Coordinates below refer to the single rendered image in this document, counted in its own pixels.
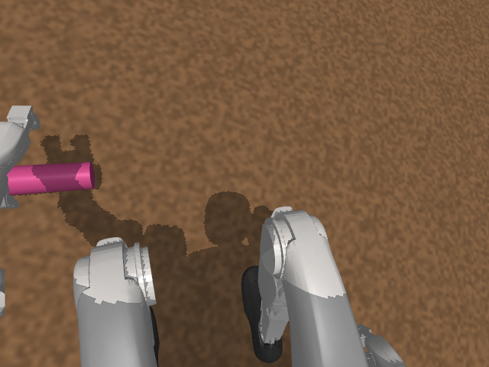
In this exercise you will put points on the right robot foot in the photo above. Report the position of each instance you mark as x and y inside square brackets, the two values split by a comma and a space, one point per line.
[251, 297]

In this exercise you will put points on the left robot hand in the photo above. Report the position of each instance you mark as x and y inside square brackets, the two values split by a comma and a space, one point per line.
[14, 142]

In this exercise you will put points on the right robot hand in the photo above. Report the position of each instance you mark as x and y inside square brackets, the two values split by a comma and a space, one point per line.
[380, 352]

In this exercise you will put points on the bottle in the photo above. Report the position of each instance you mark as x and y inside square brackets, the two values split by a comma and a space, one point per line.
[45, 178]

